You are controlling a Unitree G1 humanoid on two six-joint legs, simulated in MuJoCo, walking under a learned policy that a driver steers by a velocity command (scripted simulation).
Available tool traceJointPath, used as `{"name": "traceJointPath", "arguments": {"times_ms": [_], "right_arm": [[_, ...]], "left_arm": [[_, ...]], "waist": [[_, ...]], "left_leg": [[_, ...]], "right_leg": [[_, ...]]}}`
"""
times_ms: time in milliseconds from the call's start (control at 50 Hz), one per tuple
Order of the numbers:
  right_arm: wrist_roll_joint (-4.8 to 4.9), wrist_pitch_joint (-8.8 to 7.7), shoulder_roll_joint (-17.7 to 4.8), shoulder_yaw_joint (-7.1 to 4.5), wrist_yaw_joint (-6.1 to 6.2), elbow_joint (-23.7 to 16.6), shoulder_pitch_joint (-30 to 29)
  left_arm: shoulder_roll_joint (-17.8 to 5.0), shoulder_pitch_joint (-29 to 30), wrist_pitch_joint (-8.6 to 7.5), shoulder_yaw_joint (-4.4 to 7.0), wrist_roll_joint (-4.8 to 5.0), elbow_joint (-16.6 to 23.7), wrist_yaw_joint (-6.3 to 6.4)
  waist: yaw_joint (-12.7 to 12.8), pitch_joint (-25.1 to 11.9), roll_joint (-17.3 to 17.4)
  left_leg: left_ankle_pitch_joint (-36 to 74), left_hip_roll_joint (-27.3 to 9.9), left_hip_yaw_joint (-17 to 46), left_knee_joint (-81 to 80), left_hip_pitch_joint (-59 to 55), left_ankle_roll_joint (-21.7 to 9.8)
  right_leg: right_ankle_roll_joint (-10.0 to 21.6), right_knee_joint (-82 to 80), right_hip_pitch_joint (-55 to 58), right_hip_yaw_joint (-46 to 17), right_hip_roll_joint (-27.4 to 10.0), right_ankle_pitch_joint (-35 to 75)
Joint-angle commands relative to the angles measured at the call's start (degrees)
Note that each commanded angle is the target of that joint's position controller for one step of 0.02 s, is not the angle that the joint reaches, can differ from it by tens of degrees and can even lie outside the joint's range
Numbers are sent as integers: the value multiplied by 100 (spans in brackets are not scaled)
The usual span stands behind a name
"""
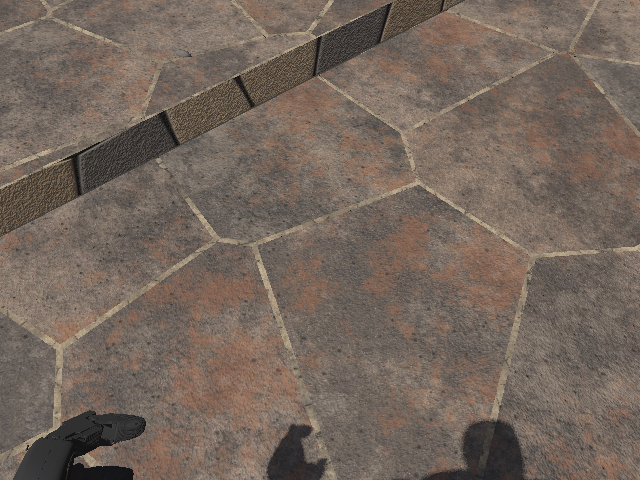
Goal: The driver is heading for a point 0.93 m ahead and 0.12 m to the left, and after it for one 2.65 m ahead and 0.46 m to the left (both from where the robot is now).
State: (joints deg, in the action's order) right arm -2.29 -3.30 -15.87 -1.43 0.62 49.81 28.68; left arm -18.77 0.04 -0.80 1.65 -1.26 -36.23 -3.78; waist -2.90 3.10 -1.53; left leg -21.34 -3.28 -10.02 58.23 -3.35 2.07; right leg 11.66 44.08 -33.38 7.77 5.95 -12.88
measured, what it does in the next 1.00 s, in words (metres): walks ahead: left foot, then right foot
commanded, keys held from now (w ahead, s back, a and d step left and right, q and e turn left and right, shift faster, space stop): w+e+shift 0.26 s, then w+q+shift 0.46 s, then q+shift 0.28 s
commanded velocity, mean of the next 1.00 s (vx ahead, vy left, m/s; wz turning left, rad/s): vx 0.88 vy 0.00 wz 0.03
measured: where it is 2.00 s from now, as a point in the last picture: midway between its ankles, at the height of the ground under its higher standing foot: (347, 205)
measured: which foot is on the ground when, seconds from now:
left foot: up 0.00-0.36, down 0.38-0.80, up 0.82-1.00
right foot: down 0.00-0.40, up 0.42-0.78, down 0.80-1.00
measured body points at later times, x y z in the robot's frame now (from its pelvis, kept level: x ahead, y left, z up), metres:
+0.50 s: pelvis +0.48 +0.01 +0.04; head +0.50 +0.01 +0.49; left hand +0.65 +0.27 -0.07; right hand +0.49 -0.29 -0.07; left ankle +0.55 +0.09 -0.69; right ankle +0.29 -0.04 -0.57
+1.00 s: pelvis +0.89 -0.09 +0.05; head +0.94 -0.08 +0.50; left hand +0.97 +0.20 -0.06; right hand +1.07 -0.38 -0.04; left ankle +0.91 +0.02 -0.62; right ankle +0.87 -0.21 -0.69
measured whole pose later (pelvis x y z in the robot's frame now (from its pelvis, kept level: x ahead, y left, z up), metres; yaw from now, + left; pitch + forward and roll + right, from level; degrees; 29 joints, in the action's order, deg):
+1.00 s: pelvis +0.89 -0.09 +0.05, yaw +7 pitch +2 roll -2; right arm -0.4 0.7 -21.5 -5.7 0.0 38.2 10.9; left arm -16.8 -11.3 -4.7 2.6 -0.8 -42.0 1.4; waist 0.9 5.0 2.1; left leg -19.8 -2.2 -1.8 62.9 36.1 1.1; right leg -0.2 24.6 -10.8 9.7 -2.0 -15.0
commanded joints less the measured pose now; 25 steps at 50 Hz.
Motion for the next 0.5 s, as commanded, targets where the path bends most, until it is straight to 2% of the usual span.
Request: {"name": "traceJointPath", "arguments": {"times_ms": [20, 40, 60, 80, 100, 120, 160, 180, 220, 260, 300, 320, 340, 360, 380, 400, 420, 440, 460, 480, 500], "right_arm": [[11, -366, -1101, -125, -37, -1521, -1268], [32, -416, -1020, -79, -46, -1541, -1322], [-44, -382, -964, -46, -32, -1514, -1400], [-165, -271, -902, -11, -29, -1435, -1280], [-245, -120, -868, 2, -39, -1379, -1100], [-267, -2, -816, 7, -45, -1407, -1131], [-234, 66, -657, 68, -88, -1728, -1822], [-176, 58, -556, 111, -125, -1903, -2250], [-46, 26, -410, 178, -184, -2043, -2707], [52, 0, -472, 164, -194, -2060, -2862], [25, -41, -546, 139, -196, -1978, -2805], [-5, -56, -656, 84, -170, -1874, -2598], [0, -67, -883, -30, -121, -1702, -2091], [55, -65, -1098, -159, -44, -1440, -1177], [72, -49, -1315, -280, 65, -1102, 48], [-44, -54, -1759, -425, 154, -901, 984], [-56, -46, -1972, -475, 25, -780, 517], [26, -24, -1400, -430, -90, -968, -399], [121, -44, -1051, -373, -147, -983, -675], [105, -49, -860, -326, -180, -859, -642], [97, -72, -721, -260, -173, -671, -467]], "left_arm": [[-1738, -2393, 211, 649, -29, -231, 286], [-1468, -2197, 163, 585, -7, -383, 344], [-1233, -2001, 65, 519, -8, -453, 368], [-1147, -1769, -38, 467, -30, -412, 410], [-996, -1650, -116, 396, -2, -416, 416], [-893, -1648, -192, 352, 39, -428, 390], [-910, -1642, -314, 360, 76, -451, 343], [-914, -1681, -347, 376, 69, -467, 333], [-961, -1795, -381, 431, 86, -502, 297], [-1044, -2012, -398, 475, 154, -597, 274], [-986, -2305, -423, 446, 177, -795, 318], [-1036, -2422, -440, 436, 151, -890, 348], [-1228, -2446, -439, 460, 74, -939, 362], [-1350, -2288, -404, 483, -49, -961, 367], [-1220, -1958, -390, 450, -145, -939, 380], [-533, -1939, -448, 280, -112, -748, 409], [-43, -2732, -543, 120, 123, -559, 280], [-392, -2267, -509, 84, -51, -616, 338], [-549, -1637, -502, 80, -140, -519, 303], [-569, -1195, -503, 62, -217, -390, 284], [-468, -924, -472, 22, -311, -189, 255]], "waist": [[1241, -2167, 15], [862, -1039, 302], [529, -459, 652], [258, -200, 731], [21, -25, 716], [-75, 52, 674], [-1, 367, 509], [103, 482, 402], [322, 400, 215], [514, 141, 60], [619, -54, 35], [563, -244, 18], [319, -581, -75], [-222, -1026, -156], [-928, -1384, -136], [-1127, -1906, 912], [-236, -2189, 2774], [-98, -1196, 1436], [-78, -785, 510], [-38, -452, 26], [77, -202, 49]], "left_leg": [[-42, 263, 1516, 3837, 5520, -82], [210, 3, 1512, 3095, 5460, -115], [188, -234, 1485, 2458, 5057, -86], [2, -333, 1509, 2167, 4635, -19], [-148, -421, 1493, 1812, 4269, 76], [-348, -489, 1438, 1405, 4050, 169], [160, -503, 1163, 317, 3752, 282], [764, -449, 1074, -222, 3586, 311], [2078, -253, 1029, -1333, 3062, 242], [2722, -27, 1001, -1958, 2588, 108], [2892, 85, 874, -2534, 2421, -133], [2645, 244, 797, -2670, 2246, -259], [2025, 464, 703, -2626, 1894, -392], [1413, 600, 584, -2604, 1153, -521], [974, 358, 687, -2522, -46, -657], [-932, -741, 2433, -2577, -1204, -1040], [-1312, -1703, 6268, -4216, -1785, -1745], [-1761, -1524, 6071, -4377, -1219, -1876], [-1307, -1324, 5198, -4285, -509, -1863], [-724, -1046, 4617, -4324, 117, -1718], [-231, -780, 4210, -4364, 572, -1643]], "right_leg": [[1499, -2494, 6180, -5226, -2044, -1103], [1258, -2931, 4992, -4937, -1960, -1107], [1076, -3029, 3944, -4471, -1717, -614], [999, -2984, 3183, -3968, -1423, -113], [977, -3056, 2487, -3639, -1220, 165], [965, -3144, 1983, -3410, -1026, 225], [895, -3434, 1127, -3075, -701, 378], [800, -3516, 871, -2995, -567, 514], [511, -3465, 868, -2857, -387, 1198], [319, -3339, 1337, -2956, -518, 2106], [158, -3156, 2302, -2801, -723, 3085], [42, -2824, 2873, -2726, -818, 4048], [-76, -2165, 3380, -2628, -943, 5139], [-191, -1013, 3499, -2427, -960, 5794], [-292, 597, 2798, -2125, -773, 5355], [-466, 3208, 1445, -1680, -164, 2498], [-669, 4142, -240, -1850, 778, -1271], [-517, 4087, -968, -1732, 8, -820], [-568, 3756, -896, -1585, -345, -403], [-612, 3259, -736, -1467, -530, -344], [-705, 2896, -662, -1443, -641, -415]]}}
Keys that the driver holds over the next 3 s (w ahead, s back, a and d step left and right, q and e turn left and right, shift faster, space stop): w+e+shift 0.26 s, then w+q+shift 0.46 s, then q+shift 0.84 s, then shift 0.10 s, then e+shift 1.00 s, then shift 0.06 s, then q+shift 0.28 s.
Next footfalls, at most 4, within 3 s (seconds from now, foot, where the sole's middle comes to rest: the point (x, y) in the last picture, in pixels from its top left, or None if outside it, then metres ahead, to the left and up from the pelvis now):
0.38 left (277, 404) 0.59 0.08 -0.73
0.80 right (398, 270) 0.91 -0.21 -0.73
1.16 left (299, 200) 1.15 0.02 -0.73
1.58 right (355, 167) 1.27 -0.14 -0.73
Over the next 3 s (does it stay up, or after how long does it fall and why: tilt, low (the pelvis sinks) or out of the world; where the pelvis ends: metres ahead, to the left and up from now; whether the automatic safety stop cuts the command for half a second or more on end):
stays up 1.20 -0.12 0.05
